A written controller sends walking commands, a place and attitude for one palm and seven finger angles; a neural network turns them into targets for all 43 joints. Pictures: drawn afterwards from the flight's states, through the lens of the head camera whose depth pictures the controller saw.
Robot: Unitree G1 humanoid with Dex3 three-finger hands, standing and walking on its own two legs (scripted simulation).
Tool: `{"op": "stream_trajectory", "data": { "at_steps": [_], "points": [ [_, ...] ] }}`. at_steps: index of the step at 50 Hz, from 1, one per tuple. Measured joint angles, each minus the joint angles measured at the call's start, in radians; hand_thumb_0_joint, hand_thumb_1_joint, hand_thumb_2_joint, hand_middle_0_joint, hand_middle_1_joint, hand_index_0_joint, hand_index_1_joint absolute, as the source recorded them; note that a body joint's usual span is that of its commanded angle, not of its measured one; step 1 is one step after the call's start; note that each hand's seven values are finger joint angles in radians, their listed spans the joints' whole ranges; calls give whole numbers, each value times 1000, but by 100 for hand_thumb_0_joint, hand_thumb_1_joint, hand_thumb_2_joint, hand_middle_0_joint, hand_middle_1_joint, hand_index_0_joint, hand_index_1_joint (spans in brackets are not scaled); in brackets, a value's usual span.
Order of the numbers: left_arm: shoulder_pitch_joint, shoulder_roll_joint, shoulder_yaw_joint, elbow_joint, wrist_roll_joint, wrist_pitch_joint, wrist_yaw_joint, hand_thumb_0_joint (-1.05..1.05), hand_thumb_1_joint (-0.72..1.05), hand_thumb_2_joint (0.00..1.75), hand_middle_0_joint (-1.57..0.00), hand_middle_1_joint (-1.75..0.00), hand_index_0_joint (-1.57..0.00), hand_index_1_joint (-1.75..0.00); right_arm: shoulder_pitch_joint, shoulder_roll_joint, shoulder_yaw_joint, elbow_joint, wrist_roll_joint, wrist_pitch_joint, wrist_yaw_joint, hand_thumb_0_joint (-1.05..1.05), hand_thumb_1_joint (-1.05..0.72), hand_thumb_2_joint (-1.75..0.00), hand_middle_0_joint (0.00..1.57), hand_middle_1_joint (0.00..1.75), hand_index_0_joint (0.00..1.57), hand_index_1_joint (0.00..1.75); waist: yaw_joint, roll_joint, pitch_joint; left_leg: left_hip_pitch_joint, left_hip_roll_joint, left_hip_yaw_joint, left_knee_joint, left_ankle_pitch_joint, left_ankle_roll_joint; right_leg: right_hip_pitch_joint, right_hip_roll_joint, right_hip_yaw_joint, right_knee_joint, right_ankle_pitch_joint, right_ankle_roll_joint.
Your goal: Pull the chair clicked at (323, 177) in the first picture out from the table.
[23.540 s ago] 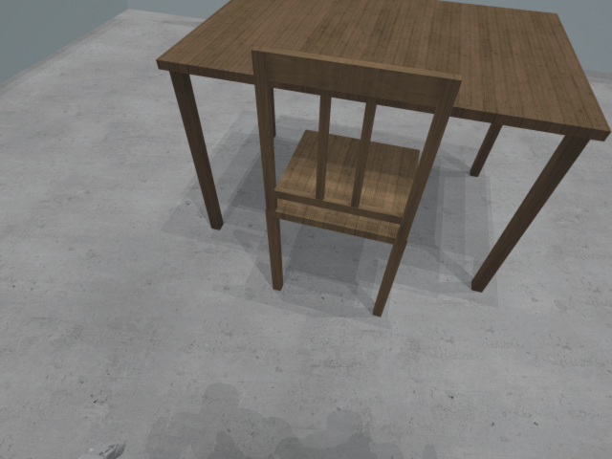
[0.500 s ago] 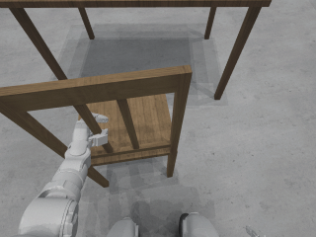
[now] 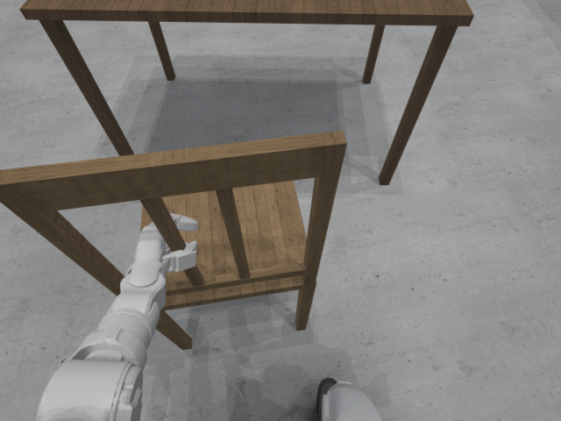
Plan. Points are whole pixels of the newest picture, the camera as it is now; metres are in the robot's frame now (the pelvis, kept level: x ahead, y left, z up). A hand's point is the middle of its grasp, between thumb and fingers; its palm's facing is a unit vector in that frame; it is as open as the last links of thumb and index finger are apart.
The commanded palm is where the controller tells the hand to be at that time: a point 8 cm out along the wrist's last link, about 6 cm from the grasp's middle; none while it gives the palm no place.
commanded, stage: step backward, pulling the chair out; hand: left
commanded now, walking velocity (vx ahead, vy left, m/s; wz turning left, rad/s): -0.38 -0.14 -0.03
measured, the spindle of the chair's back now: (178, 247) +0.39 +0.18 -0.06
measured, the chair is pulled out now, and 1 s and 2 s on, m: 0.46 0.56 0.56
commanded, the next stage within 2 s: stop walking, hand still on the chair in 0.60 s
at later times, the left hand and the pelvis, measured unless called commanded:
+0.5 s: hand (181, 276) +0.33 +0.16 -0.05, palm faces +0.11 -0.97 -0.20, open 5.7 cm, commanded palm +0.33 +0.21 -0.05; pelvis -0.04 +0.00 +0.00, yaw -2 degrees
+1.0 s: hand (179, 307) +0.28 +0.16 -0.05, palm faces +0.11 -0.97 -0.22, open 5.7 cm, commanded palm +0.26 +0.21 -0.03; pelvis -0.03 -0.01 +0.01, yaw -4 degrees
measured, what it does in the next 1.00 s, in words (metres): steps on the spot: right foot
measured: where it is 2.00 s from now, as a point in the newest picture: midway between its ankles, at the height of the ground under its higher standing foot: outside the picture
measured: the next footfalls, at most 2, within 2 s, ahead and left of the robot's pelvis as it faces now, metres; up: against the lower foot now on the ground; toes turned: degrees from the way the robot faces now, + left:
right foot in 0.18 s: +0.09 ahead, -0.14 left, +0.00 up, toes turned -5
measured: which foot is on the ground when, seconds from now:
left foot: down 0.00-1.00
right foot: down 0.00-0.06, up 0.08-0.16, down 0.18-1.00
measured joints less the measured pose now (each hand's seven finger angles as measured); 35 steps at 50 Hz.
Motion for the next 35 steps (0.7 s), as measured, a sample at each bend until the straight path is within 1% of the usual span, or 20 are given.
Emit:
{"op": "stream_trajectory", "data": {
  "at_steps": [1, 2, 3, 4, 6, 7, 8, 9, 10, 11, 12, 14, 15, 17, 18, 21, 25, 30, 35],
  "points": [
    [-4, 3, -5, -8, 1, 3, 1, 10, 64, 78, -33, -136, -50, -145, -2, 5, -2, -1, -1, 2, -4, 1, -90, -90, 20, 30, 20, 30, 7, -19, 11, 8, -14, 11, -17, 15, 1, 2, -10, 12, -8, 10, 5],
    [-4, 5, -10, -17, 0, 6, 1, 10, 64, 78, -33, -136, -50, -145, 1, 8, -4, -8, -3, 4, -6, 1, -90, -90, 20, 30, 20, 30, 18, -28, 20, 14, -18, 21, -23, 22, 4, 4, -9, 26, -17, 24, 7],
    [-1, 8, -16, -28, -3, 11, 0, 10, 65, 78, -33, -136, -50, -145, 6, 11, -7, -20, -8, 7, -7, 1, -90, -90, 20, 30, 20, 30, 22, -29, 26, 15, -17, 25, -18, 21, 6, 3, -5, 36, -8, 43, 6],
    [2, 10, -20, -36, -5, 15, -1, 10, 65, 78, -33, -136, -49, -145, 12, 15, -10, -31, -13, 11, -8, 1, -90, -90, 20, 30, 20, 30, 22, -23, 34, 14, -11, 23, -7, 15, 7, 3, 0, 40, 16, 26, 6],
    [9, 9, -19, -34, -7, 13, -5, 10, 65, 78, -33, -135, -49, -145, 24, 26, -12, -41, -21, 19, -3, 1, -90, -90, 20, 30, 20, 30, 23, -1, 44, 17, 8, 12, 15, 2, 5, 20, 21, 45, 85, -68, -4],
    [15, 8, -16, -30, -8, 9, -6, 10, 64, 78, -33, -135, -49, -145, 32, 34, -11, -42, -23, 22, 1, 1, -90, -90, 20, 30, 20, 30, 28, 11, 44, 19, 21, 8, 22, -4, 2, 39, 33, 41, 104, -110, -9],
    [20, 7, -14, -25, -8, 6, -8, 11, 64, 78, -33, -135, -49, -145, 42, 44, -9, -42, -23, 25, 7, 1, -90, -90, 20, 30, 20, 30, 35, 21, 40, 19, 35, 5, 30, -10, -3, 68, 43, 32, 99, -117, -15],
    [25, 8, -14, -19, -8, 3, -11, 11, 64, 78, -34, -134, -49, -145, 52, 55, -6, -41, -23, 28, 13, 1, -90, -90, 20, 30, 20, 30, 42, 28, 33, 16, 47, 1, 44, -19, -9, 105, 51, 25, 70, -82, -20],
    [25, 10, -12, -13, -8, 1, -14, 11, 64, 79, -34, -134, -49, -145, 54, 62, -2, -37, -22, 31, 20, 1, -90, -90, 20, 30, 20, 30, 50, 39, 31, 6, 63, -2, 68, -26, -16, 128, 65, 17, 36, -93, -11],
    [22, 14, -8, -5, -12, -3, -13, 11, 64, 79, -35, -134, -49, -145, 46, 68, 1, -30, -21, 35, 27, 1, -90, -90, 20, 30, 20, 30, 51, 50, 36, -10, 79, -7, 100, -24, -22, 138, 78, 10, 19, -105, -7],
    [16, 18, -3, 5, -16, -7, -12, 11, 64, 79, -35, -133, -49, -145, 34, 73, 4, -24, -18, 39, 31, 1, -90, -90, 20, 30, 20, 30, 47, 54, 41, -29, 86, -12, 129, 21, -27, 140, 84, 6, 13, -109, -6],
    [5, 25, 10, 22, -24, -7, -8, 11, 64, 79, -35, -133, -49, -145, 13, 74, 8, -16, -10, 43, 31, 1, -90, -90, 21, 30, 21, 30, 32, 48, 42, -52, 79, -24, 154, 35, -32, 128, 78, 4, 17, -107, -9],
    [-1, 25, 16, 30, -27, -4, -6, 11, 64, 79, -35, -133, -49, -145, 5, 68, 8, -15, -6, 43, 28, 1, -90, -90, 21, 30, 21, 30, 22, 46, 37, -54, 73, -28, 138, 12, -30, 119, 72, 2, 20, -104, -9],
    [-13, 20, 21, 39, -31, 7, -3, 12, 64, 78, -34, -132, -49, -145, -4, 48, 6, -15, 1, 40, 16, 1, -90, -90, 21, 30, 21, 30, 5, 49, 25, -42, 67, -23, 62, -1, -27, 96, 58, -4, 28, -99, -2],
    [-19, 19, 23, 40, -31, 11, -1, 12, 65, 78, -33, -132, -49, -145, -14, 42, 3, -11, 3, 39, 9, 1, -90, -90, 21, 30, 21, 30, 3, 39, 27, -41, 55, -16, 46, 5, -28, 88, 46, 3, 31, -96, 3],
    [-20, 16, 19, 33, -37, 18, 4, 12, 65, 77, -33, -132, -49, -145, -24, 22, -5, -21, 4, 43, -7, 1, -90, -90, 21, 30, 21, 30, 17, 25, 35, -41, 43, 9, 30, 37, -17, 81, 40, 29, 11, -67, 13],
    [-15, 16, 10, 20, -30, 25, 0, 11, 65, 76, -33, -132, -49, -145, -17, 11, -12, -42, 3, 48, -14, 1, -90, -90, 21, 30, 20, 30, 26, 24, 38, -55, 48, 13, 52, 39, -17, 73, 45, 33, 12, -52, 9],
    [15, 20, 4, 17, -31, 28, -2, 11, 65, 77, -33, -132, -49, -145, 3, 19, -9, -47, 6, 48, -15, 1, -90, -90, 20, 30, 20, 30, 34, 19, 9, -71, 56, 16, 73, 34, -23, 53, 53, 37, 36, -57, -1],
    [53, 10, 13, 21, -36, 18, 0, 11, 64, 78, -34, -131, -49, -145, 25, 20, -6, -37, 8, 36, -14, 1, -90, -90, 20, 30, 20, 30, 35, 33, -21, -79, 61, 17, 78, 34, -25, 43, 59, 37, 41, -57, -6]
  ]
}}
